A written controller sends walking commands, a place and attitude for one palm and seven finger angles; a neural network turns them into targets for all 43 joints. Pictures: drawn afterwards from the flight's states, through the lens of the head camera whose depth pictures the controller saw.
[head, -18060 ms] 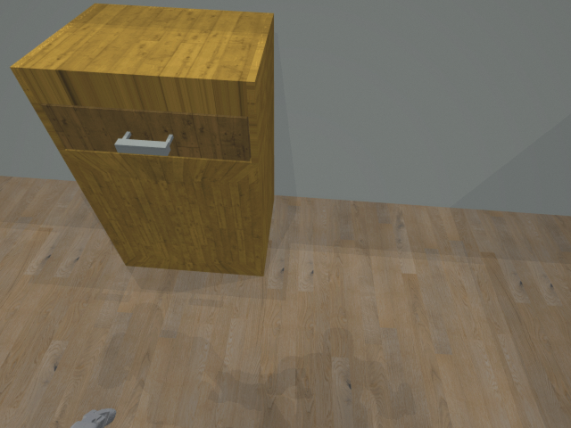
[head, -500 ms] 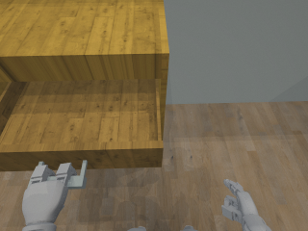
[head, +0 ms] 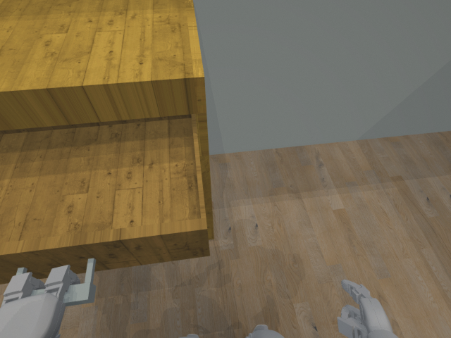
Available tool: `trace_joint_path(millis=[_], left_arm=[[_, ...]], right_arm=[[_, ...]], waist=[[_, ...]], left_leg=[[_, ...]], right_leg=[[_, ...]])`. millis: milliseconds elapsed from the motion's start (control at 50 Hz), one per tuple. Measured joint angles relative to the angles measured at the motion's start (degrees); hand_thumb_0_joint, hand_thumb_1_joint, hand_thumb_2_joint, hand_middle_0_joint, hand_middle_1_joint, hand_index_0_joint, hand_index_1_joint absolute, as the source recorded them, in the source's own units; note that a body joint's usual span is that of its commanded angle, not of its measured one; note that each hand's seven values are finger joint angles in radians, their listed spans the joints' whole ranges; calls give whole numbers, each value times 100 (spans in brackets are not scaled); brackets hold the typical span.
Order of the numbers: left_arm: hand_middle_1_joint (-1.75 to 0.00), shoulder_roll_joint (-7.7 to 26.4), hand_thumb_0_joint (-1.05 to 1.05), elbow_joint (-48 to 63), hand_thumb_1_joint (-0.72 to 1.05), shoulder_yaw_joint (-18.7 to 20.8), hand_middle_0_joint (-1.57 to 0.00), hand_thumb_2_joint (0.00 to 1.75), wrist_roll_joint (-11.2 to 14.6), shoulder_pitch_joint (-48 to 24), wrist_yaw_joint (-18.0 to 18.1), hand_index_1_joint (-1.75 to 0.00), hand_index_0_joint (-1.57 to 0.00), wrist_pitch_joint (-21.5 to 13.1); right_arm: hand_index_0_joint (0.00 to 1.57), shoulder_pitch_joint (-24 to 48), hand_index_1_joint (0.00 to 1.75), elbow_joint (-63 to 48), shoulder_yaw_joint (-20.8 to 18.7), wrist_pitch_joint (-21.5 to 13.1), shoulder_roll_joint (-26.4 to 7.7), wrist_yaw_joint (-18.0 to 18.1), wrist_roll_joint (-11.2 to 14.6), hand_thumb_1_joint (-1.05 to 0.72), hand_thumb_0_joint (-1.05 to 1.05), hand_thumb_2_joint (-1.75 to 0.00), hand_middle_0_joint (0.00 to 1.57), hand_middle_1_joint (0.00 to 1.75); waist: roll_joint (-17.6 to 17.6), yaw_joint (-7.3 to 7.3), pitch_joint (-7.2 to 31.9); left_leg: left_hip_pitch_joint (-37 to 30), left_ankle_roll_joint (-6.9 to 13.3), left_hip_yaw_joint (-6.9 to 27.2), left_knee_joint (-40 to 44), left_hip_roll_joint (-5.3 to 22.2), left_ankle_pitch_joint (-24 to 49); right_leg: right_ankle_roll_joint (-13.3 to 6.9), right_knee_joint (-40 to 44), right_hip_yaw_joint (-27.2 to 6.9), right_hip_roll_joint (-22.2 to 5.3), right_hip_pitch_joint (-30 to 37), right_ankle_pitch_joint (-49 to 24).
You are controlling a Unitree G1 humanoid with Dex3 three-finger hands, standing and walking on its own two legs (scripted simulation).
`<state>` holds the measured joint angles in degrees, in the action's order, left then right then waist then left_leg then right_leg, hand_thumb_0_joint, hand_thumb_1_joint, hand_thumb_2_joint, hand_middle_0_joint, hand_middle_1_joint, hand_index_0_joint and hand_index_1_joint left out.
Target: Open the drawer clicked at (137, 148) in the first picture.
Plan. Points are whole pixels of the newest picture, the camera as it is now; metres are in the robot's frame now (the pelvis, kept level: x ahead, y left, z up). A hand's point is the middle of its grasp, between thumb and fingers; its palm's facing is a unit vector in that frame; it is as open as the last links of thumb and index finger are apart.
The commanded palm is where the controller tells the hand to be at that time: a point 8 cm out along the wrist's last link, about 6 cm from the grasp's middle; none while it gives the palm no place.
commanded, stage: pull the drawer open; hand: left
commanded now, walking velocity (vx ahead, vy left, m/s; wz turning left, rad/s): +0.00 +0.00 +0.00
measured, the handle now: (53, 283) +0.21 +0.31 -0.03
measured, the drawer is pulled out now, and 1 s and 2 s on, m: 0.27 0.30 0.30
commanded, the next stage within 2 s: open the thumb to release the handle in 0.40 s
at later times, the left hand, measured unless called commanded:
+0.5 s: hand out of the picture +0.11 +0.29 -0.04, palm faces -0.10 -0.06 -0.99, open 6.5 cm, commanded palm +0.09 +0.29 +0.01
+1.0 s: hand out of the picture +0.12 +0.29 -0.04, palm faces -0.08 -0.04 -1.00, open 12.2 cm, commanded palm +0.10 +0.29 +0.01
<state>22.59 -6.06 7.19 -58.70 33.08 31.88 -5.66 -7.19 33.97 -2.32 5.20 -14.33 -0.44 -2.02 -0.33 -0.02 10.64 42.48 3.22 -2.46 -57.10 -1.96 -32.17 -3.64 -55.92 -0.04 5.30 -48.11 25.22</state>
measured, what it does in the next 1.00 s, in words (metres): stands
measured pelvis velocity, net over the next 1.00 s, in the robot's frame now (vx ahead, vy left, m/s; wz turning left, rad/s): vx -0.02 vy -0.01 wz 0.05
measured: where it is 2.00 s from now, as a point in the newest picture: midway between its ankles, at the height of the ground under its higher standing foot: outside the picture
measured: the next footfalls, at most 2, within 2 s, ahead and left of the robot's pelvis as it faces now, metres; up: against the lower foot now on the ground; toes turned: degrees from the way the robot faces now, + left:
none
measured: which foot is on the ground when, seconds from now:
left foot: down 0.00-1.00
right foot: down 0.00-1.00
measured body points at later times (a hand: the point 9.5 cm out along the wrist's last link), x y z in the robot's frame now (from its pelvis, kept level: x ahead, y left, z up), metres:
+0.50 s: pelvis -0.02 +0.00 -0.03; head +0.06 -0.01 +0.42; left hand +0.11 +0.29 +0.01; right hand +0.21 -0.19 -0.13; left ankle -0.05 +0.08 -0.67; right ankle +0.01 -0.08 -0.67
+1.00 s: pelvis -0.02 -0.01 -0.01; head +0.05 -0.02 +0.43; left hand +0.12 +0.29 +0.02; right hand +0.20 -0.24 -0.11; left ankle -0.05 +0.08 -0.67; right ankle +0.01 -0.08 -0.67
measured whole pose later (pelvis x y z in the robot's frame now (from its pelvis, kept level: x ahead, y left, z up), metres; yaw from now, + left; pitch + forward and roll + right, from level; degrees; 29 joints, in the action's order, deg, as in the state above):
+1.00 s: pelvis -0.02 -0.01 -0.01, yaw +3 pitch +17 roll +0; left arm 21.7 -7.7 5.5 -59.4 29.5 32.8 -5.2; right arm -6.5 33.0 -1.3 3.7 -14.0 2.2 -1.7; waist -1.4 -3.2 11.0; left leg 46.4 2.3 0.0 -61.1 -3.1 -32.1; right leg -4.6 -59.8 2.7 3.8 -51.2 26.1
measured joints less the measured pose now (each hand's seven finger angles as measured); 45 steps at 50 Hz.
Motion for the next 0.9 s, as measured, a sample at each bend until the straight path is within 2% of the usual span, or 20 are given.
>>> trace_joint_path(millis=[120, 220, 440, 540, 640, 760, 900], left_arm=[[-126, -20, 1, 410, 66, 33, -24, 72, -110, 575, 137, -126, -33, -361], [-123, -6, 1, 559, 67, 109, -22, 74, -136, 554, 76, -123, -30, -540], [-124, -21, 1, 661, 63, -9, -25, 79, -93, 376, 23, -125, -32, -416], [-124, -42, 1, 613, 63, -110, -26, 79, -119, 309, 104, -127, -33, -309], [-127, -128, 1, 474, 61, -117, -31, 78, -172, 48, 291, -130, -36, -284], [-127, -178, 1, 274, 44, -155, -35, 71, -87, -178, 277, -130, -37, 8], [-124, -139, 0, -15, 6, -192, -34, 54, -19, -311, 140, -126, -35, 144]], right_arm=[[20, 107, 30, -37, -123, -58, -54, -98, -103, -90, 1, -89, 20, 30], [20, 305, 30, -78, -75, -61, 104, -140, -145, -90, 1, -89, 20, 30], [20, 384, 30, -271, 150, 38, 358, -112, -92, -90, 1, -89, 20, 30], [20, 256, 30, -258, 153, 37, 277, -50, -94, -90, 1, -89, 20, 30], [20, 162, 30, -149, 62, -12, 120, 55, -113, -90, 1, -89, 20, 30], [20, 110, 30, -70, 27, 6, 37, 152, -44, -90, 1, -89, 20, 30], [20, 67, 30, -80, 93, -68, 50, 251, 30, -90, 1, -89, 20, 30]], waist=[[-24, -134, 45], [-37, -235, 129], [-141, -346, 88], [-166, -346, 88], [-163, -416, 68], [-187, -404, 62], [-137, -336, 46]], left_leg=[[316, 10, 50, -340, -29, -94], [620, 11, 62, -689, -50, -208], [810, 21, 84, -941, -80, -287], [815, 20, 125, -877, -104, -250], [898, 14, 170, -916, -136, -235], [756, -12, 193, -792, -145, -175], [460, -55, 210, -483, -128, -39]], right_leg=[[7, -291, 77, -40, -280, 91], [3, -629, 120, -68, -578, 202], [12, -863, 163, -105, -752, 285], [21, -791, 193, -132, -735, 264], [13, -827, 241, -168, -800, 272], [-11, -730, 253, -179, -661, 237], [-60, -467, 246, -160, -382, 127]])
